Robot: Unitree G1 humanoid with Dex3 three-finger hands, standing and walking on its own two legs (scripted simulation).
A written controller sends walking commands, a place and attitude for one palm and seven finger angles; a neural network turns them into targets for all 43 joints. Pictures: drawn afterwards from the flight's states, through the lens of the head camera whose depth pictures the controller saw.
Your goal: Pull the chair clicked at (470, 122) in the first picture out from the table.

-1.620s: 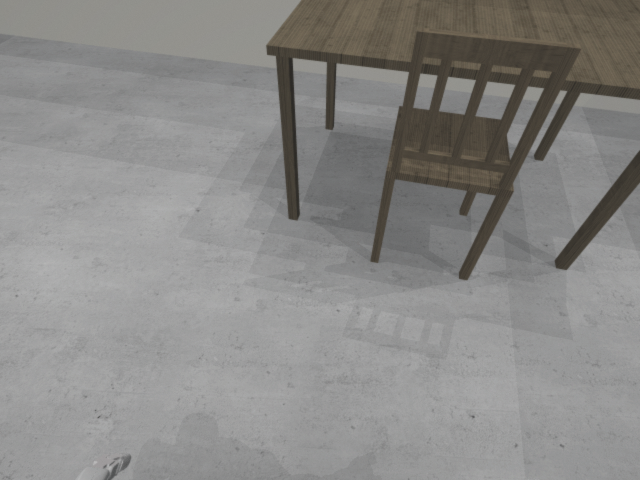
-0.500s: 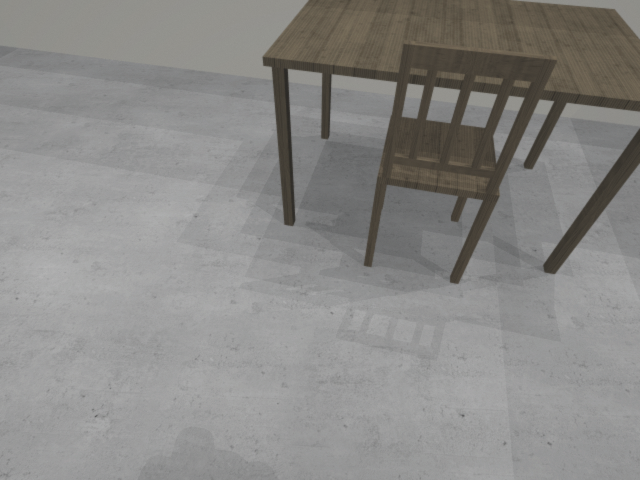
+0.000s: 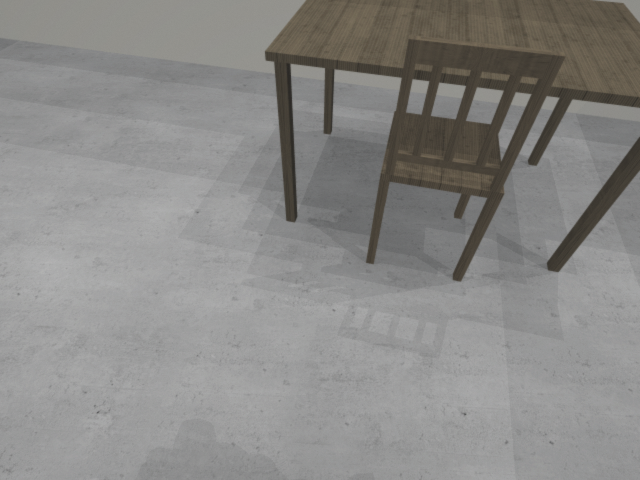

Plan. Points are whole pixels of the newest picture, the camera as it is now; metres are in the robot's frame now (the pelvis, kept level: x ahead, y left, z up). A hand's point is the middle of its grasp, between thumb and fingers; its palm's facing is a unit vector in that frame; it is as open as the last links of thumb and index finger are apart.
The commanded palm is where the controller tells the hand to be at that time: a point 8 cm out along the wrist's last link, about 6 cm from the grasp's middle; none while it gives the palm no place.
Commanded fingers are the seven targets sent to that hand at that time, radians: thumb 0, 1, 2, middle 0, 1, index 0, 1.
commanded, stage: look at it before walking up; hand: left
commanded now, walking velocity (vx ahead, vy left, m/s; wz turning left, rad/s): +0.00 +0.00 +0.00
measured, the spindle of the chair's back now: (461, 118) +1.02 -0.32 -0.09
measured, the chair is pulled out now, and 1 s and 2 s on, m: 0.00 0.00 0.00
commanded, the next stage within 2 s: walk to a spot facing it in 0.02 s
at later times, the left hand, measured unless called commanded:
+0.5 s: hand out of the picture +0.07 +0.19 -0.18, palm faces -0.14 -0.95 -0.27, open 7.3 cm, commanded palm none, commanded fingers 0.00 0.90 0.90 -0.20 -0.30 -0.20 -0.30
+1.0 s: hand out of the picture +0.11 +0.20 -0.18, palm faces -0.33 -0.91 -0.24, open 7.3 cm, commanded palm none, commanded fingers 0.00 0.90 0.90 -0.20 -0.30 -0.20 -0.30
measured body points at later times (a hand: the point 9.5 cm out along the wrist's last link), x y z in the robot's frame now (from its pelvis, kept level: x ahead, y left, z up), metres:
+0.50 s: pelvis -0.01 -0.01 -0.02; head +0.02 -0.03 +0.42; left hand +0.07 +0.24 -0.16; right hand +0.03 -0.28 -0.17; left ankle -0.01 +0.13 -0.75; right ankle -0.01 -0.10 -0.74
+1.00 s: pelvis -0.03 +0.03 -0.01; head +0.01 +0.02 +0.44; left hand +0.12 +0.25 -0.16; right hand -0.02 -0.26 -0.13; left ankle +0.01 +0.15 -0.75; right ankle -0.01 -0.10 -0.75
